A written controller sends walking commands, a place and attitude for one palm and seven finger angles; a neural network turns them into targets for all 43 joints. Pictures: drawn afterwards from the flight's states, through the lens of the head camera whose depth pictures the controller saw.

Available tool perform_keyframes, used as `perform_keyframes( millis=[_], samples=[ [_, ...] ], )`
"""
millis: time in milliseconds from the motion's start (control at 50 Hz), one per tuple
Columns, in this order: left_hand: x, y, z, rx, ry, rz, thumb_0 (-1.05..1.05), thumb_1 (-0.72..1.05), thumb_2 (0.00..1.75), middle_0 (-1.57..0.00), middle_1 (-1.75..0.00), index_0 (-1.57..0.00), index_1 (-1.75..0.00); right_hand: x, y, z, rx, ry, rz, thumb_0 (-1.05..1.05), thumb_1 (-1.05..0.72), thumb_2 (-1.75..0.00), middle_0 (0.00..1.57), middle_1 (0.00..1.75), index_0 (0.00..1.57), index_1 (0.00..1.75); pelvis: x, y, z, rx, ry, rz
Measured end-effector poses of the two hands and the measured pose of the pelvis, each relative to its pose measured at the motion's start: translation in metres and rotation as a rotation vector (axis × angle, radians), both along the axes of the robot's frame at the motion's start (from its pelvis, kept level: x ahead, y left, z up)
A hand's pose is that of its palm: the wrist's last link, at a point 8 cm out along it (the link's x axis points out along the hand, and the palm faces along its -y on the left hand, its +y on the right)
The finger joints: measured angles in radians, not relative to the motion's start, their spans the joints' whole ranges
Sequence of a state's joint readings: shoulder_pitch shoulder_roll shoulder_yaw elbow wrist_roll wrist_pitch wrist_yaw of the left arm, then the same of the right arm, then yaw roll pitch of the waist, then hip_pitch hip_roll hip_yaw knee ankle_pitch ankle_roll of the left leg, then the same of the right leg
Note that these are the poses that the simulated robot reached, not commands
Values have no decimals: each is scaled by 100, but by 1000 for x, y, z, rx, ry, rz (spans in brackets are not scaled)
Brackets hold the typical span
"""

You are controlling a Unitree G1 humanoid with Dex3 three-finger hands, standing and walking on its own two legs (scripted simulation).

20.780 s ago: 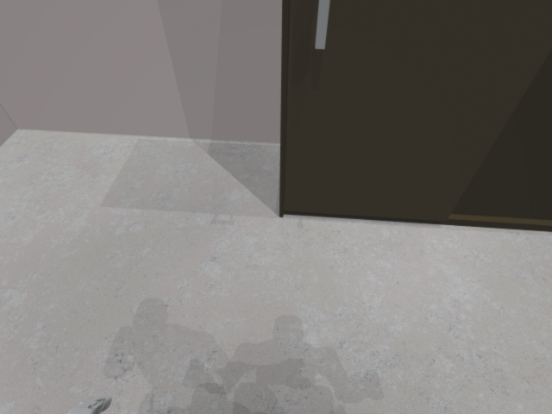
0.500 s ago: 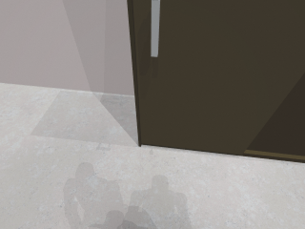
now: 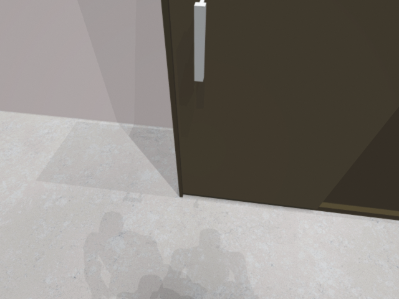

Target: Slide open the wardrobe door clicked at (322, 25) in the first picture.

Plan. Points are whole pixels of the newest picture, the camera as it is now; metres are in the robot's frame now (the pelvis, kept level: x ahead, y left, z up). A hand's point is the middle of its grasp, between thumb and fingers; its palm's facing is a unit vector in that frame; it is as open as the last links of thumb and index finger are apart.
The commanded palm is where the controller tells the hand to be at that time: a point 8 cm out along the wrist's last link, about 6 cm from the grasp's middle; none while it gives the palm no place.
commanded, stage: look again from close up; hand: left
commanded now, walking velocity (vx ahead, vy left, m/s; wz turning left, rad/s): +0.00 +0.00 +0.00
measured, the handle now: (200, 42) +0.74 +0.05 +0.16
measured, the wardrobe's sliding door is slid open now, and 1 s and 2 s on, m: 0.00 0.00 0.00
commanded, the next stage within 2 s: shuffle to correct the standing spot in 0.36 s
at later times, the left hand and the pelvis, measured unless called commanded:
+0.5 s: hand out of the picture +0.01 +0.17 -0.17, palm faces +0.03 -0.98 -0.19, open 7.3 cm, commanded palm none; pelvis +0.01 -0.01 +0.00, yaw +0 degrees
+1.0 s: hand out of the picture +0.02 +0.17 -0.19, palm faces +0.01 -1.00 -0.09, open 7.3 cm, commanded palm none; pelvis +0.11 +0.02 -0.02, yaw -4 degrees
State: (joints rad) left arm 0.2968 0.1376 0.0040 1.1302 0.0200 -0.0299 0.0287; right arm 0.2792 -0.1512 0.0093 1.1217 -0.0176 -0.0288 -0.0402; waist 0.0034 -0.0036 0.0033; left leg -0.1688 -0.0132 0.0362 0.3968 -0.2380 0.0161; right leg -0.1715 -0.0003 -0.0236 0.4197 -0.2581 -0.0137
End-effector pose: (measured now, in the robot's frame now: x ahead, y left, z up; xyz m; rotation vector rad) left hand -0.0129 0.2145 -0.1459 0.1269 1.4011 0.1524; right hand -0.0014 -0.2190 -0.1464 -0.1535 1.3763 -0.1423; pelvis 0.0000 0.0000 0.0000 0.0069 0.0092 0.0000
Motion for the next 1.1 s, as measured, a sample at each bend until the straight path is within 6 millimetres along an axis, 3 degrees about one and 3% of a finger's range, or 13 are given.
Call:
perform_keyframes(
  millis=[240,540,740,820,920,960,1000,1100],
  samples=[
    [20,4,2,20,-30,-10,1,92,90,-20,-30,-20,-30,10,-4,-1,2,-3,5,1,-91,-90,20,30,20,30,8,-3,0,0,-4,0],
    [17,0,1,12,-12,-1,0,91,90,-20,-30,-20,-30,12,-6,-2,4,6,6,0,-91,-90,20,30,20,30,13,-6,-1,0,-6,-3],
    [12,-10,-14,-32,66,21,0,91,90,-20,-30,-20,-30,10,-4,-12,12,51,-50,0,-90,-90,20,30,20,30,42,-8,-13,-16,5,-22],
    [8,-11,-19,-46,83,83,0,91,90,-20,-30,-20,-30,31,0,-10,-1,94,-11,1,-90,-90,20,30,20,30,59,-2,-16,-34,6,15],
    [1,-5,-26,-90,202,93,0,91,90,-20,-30,-20,-30,90,8,-8,-46,-18,-8,1,-91,-90,20,30,20,30,87,15,-23,-24,4,-19],
    [13,0,-24,-99,248,51,0,91,90,-20,-30,-20,-30,105,10,-4,-57,-70,-43,1,-91,-90,20,30,20,30,100,21,-21,-22,3,-55],
    [38,7,-20,-97,247,10,1,91,90,-20,-30,-20,-30,111,15,2,-60,-84,-72,1,-91,-90,20,30,20,30,112,23,-16,-22,7,-73],
    [134,18,-15,-78,104,-46,1,92,90,-20,-30,-20,-30,102,33,13,-32,18,-103,0,-91,-90,20,30,20,30,142,21,-2,-43,21,-76]
  ],
)
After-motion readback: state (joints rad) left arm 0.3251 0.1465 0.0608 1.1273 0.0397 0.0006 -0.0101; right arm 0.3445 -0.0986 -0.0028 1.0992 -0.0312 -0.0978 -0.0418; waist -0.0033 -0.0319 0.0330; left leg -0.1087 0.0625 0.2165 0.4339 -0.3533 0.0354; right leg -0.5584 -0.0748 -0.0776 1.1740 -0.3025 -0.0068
